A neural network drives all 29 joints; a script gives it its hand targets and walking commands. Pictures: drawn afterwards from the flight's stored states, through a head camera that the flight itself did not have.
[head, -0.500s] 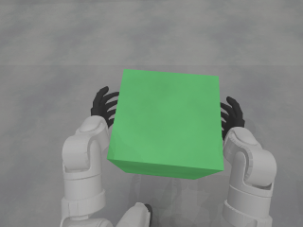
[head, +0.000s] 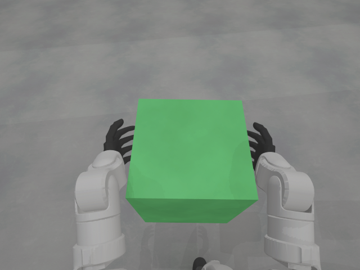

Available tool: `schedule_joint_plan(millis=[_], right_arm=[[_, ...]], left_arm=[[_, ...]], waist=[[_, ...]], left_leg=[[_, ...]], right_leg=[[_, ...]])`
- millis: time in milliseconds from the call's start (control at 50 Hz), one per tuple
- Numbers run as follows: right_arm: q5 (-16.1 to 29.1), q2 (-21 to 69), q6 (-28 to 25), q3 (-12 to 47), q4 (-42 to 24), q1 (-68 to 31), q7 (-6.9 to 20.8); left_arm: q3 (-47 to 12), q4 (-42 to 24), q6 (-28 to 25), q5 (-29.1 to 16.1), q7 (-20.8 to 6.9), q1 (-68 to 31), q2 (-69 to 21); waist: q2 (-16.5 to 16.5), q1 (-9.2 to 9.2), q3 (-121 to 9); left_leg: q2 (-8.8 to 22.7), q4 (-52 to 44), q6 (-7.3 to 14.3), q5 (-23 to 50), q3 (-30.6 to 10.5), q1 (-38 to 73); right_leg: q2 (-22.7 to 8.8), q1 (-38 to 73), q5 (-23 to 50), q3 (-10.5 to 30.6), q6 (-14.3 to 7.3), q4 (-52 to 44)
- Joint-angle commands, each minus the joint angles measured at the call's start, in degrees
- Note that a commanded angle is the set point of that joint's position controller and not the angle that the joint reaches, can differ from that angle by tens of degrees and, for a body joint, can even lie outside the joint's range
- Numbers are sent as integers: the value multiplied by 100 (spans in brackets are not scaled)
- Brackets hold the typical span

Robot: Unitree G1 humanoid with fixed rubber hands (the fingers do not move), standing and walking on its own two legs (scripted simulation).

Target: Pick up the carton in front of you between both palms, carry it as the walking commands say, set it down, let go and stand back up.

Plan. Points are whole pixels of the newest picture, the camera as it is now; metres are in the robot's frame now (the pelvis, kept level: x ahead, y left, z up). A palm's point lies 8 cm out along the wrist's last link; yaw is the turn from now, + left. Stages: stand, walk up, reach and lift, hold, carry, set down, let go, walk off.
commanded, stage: carry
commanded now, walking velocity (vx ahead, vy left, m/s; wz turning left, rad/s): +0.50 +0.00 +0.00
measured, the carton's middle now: (188, 168) +0.35 -0.02 +0.02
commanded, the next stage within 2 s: none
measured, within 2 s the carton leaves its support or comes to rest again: neither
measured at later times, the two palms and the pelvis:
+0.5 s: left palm (127, 61) +0.64 +0.12 +0.12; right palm (235, 65) +0.62 -0.18 +0.10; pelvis +0.37 -0.02 +0.01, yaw -2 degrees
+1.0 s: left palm (150, 9) +0.97 +0.07 +0.11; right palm (231, 10) +0.96 -0.23 +0.10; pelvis +0.72 -0.08 +0.01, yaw +0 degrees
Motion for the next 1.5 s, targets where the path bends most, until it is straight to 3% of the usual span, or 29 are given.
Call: schedule_joint_plan(millis=[0,40,100,320,380,440,460,480,500,520,540,600,660,760,860,900,920,940,960,980,1060,1140,1280,1340,1360,1380,1420,1460,1480], right_arm=[[1738,5114,-5,4481,-774,-3639,739],[1592,5121,63,4274,-926,-3268,675],[1238,5119,85,4121,-1045,-2812,631],[937,5396,465,4670,-1972,-671,788],[1192,5557,652,4841,-2120,-626,930],[1313,5569,767,4902,-2361,-334,1059],[1247,5715,800,4847,-2382,-344,1093],[1275,5665,840,4820,-2380,-297,1125],[1276,5324,831,4725,-2417,-155,1130],[1373,5383,816,4773,-2340,-185,1181],[1468,5630,824,4863,-2328,-367,1222],[1711,5863,759,5120,-2434,-690,1347],[1741,5701,669,5058,-2486,-299,1405],[1430,5240,699,4863,-2456,63,1369],[1375,4884,783,4716,-2736,71,1226],[1309,4549,902,4589,-2779,40,1164],[1332,4410,955,4469,-2567,165,1168],[1429,4402,1014,4646,-2919,-321,1166],[1510,4487,1059,4642,-2788,-227,1207],[1546,4703,1063,4773,-2759,-372,1237],[1510,5387,898,4821,-2710,-202,1315],[1314,5453,828,4819,-2619,-63,1242],[1380,4894,1012,4744,-2646,-39,1183],[1417,4814,1043,4679,-2533,32,1208],[1331,4644,1037,4461,-2437,249,1211],[1345,4787,1029,4486,-2285,18,1203],[1400,5263,976,4541,-2445,11,1255],[1498,5547,857,4639,-2391,-122,1306],[1564,5724,777,4825,-2635,-324,1346]], left_arm=[[-3952,0,5,-1259,-446,-2988,-3908],[-4222,-312,62,-1607,-504,-2850,-4422],[-4570,-735,145,-2074,-723,-2899,-4976],[-4777,-1544,654,-2054,-1232,-709,-4762],[-4678,-1613,789,-1988,-1271,-387,-4779],[-4630,-1818,863,-1986,-1311,-83,-4859],[-4667,-1866,887,-1967,-1338,-202,-4898],[-4739,-1973,927,-1960,-1345,-468,-4866],[-4842,-1900,973,-2096,-1357,-310,-4889],[-4784,-1772,988,-1946,-1352,-124,-4905],[-4714,-1662,935,-1901,-1328,-136,-4993],[-4762,-1633,783,-1786,-1329,-83,-5244],[-4851,-1608,670,-1762,-1230,233,-5365],[-5008,-1590,709,-1737,-1175,398,-5231],[-5135,-2242,835,-1940,-1088,68,-4741],[-4981,-2053,924,-1959,-1069,103,-4531],[-4938,-2093,954,-1940,-1023,51,-4422],[-4776,-1964,969,-1801,-994,42,-4216],[-4810,-1892,1001,-1903,-999,200,-4368],[-4850,-1932,994,-1929,-1018,70,-4633],[-5066,-2128,915,-2034,-1153,-121,-5258],[-5084,-2099,873,-2079,-1255,-102,-5101],[-4895,-2015,1025,-1896,-1163,178,-4604],[-4942,-1991,1058,-1853,-1085,81,-4506],[-4967,-2130,1104,-1947,-1087,-154,-4518],[-5086,-2251,1162,-1944,-1084,-345,-4489],[-5117,-2183,1108,-2056,-1134,-343,-4858],[-5113,-2022,956,-2030,-1163,-243,-5144],[-5193,-2109,854,-1985,-1182,-235,-5315]], waist=[[-1668,628,-4166],[-1089,756,-3865],[-323,617,-3184],[-1019,538,-1977],[-846,577,-1501],[-1295,510,-1900],[-1150,368,-1969],[-603,147,-2422],[808,199,-2897],[1226,271,-2532],[684,267,-2509],[-301,413,-1899],[432,396,-1769],[743,374,-1276],[811,371,-1194],[603,449,-1557],[517,606,-1939],[-1245,652,-2317],[-1657,587,-2340],[-1226,619,-2482],[-353,540,-2143],[-878,498,-1720],[-964,552,-1144],[-547,352,-1769],[627,225,-1908],[2000,247,-2158],[1134,302,-2208],[256,344,-2266],[324,352,-2192]], left_leg=[[-298,3506,-257,119,-179,-2491],[-109,4235,-137,90,-614,-3580],[274,2747,-214,904,-539,-3309],[55,-33,-301,2653,449,-3147],[-235,-1020,-145,3221,965,-2473],[-511,-1439,-125,3352,1330,-430],[-345,-1548,-34,3207,1163,368],[451,-1456,193,2699,41,1514],[1965,-1395,1251,2770,-2292,2723],[2415,-2232,1769,3199,-3581,2743],[2355,-2210,1794,3292,-3102,2492],[2019,-2771,968,2209,-1838,664],[1692,-2935,820,2516,-948,752],[1390,-2920,525,3245,117,446],[1343,-2142,287,4392,446,863],[1049,-694,91,5393,913,345],[878,399,-123,4296,925,-471],[244,2402,-423,2715,773,-1989],[-1,3300,-294,233,107,-2818],[299,3855,-129,92,-280,-3120],[861,2120,-124,1072,-324,-2400],[704,415,-281,1547,145,-2275],[544,-910,-268,2609,750,-1972],[211,-1236,-136,1994,1064,433],[1298,-1951,110,1365,-665,1124],[2481,-2513,1005,1567,-2949,2277],[2514,-2314,1130,3158,-2612,2105],[2237,-2211,824,4303,-1562,1829],[2174,-2323,661,4645,-1056,1497]], right_leg=[[-2364,5879,1844,3572,-1328,-318],[-2036,5987,1989,3517,-1369,-536],[-1753,5126,2209,2347,-547,-957],[-1063,4958,4054,536,16,-1576],[-922,4712,4764,81,181,-1549],[-952,4133,5345,-234,244,-495],[-966,3664,4789,-343,348,230],[-890,2835,2979,-262,370,1553],[-211,1076,42,-31,574,3473],[296,-219,-2424,409,579,4791],[-75,-535,-2519,846,400,5110],[-755,130,-1721,835,374,3550],[-682,119,-1483,421,540,2116],[-579,378,-396,-280,641,289],[-415,1193,53,-633,473,-338],[123,2697,-521,-1165,406,-521],[-505,3824,-858,-352,280,-623],[-2093,4890,-1277,2477,-550,-1342],[-2450,5074,-271,3207,-902,-1705],[-2475,4984,245,2851,-1052,-1546],[-2021,3265,-1106,1265,-249,-2113],[-1838,3049,-1444,545,-324,-2505],[-1546,3343,-430,-215,-8,-2000],[-1102,2641,650,-783,386,-57],[-768,1715,-329,-857,678,1445],[-55,-91,-2263,-607,824,3095],[-587,-724,-2669,529,465,4205],[-792,-605,-2089,627,404,3352],[-845,-317,-1820,556,456,2864]])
